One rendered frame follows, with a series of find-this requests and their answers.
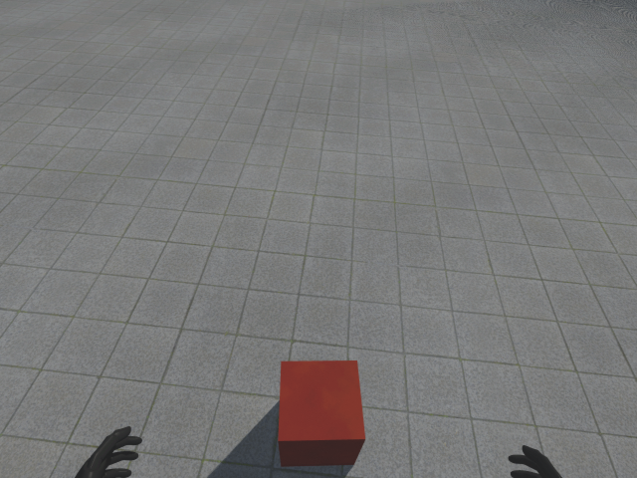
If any carton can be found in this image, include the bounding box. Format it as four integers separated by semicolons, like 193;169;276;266
278;360;365;467

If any robot right hand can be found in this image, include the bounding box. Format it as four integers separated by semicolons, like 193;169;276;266
509;445;562;478

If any robot left hand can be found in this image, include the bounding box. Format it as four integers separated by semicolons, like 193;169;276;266
75;426;142;478

